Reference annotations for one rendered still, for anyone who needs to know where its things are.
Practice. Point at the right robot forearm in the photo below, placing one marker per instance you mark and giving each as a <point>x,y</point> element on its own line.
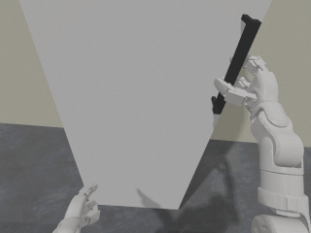
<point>281,163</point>

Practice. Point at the handle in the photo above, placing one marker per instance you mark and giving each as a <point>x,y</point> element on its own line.
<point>248,36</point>

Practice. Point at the robot right upper arm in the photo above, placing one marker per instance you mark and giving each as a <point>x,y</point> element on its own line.
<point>277,224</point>

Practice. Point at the robot left hand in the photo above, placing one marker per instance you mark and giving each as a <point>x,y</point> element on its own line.
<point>86,211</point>

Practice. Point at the robot right hand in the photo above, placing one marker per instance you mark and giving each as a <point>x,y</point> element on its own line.
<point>263,87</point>

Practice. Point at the left robot forearm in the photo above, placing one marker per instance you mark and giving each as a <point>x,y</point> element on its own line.
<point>69,225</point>

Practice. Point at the fridge door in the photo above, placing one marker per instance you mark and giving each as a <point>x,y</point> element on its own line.
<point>132,81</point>

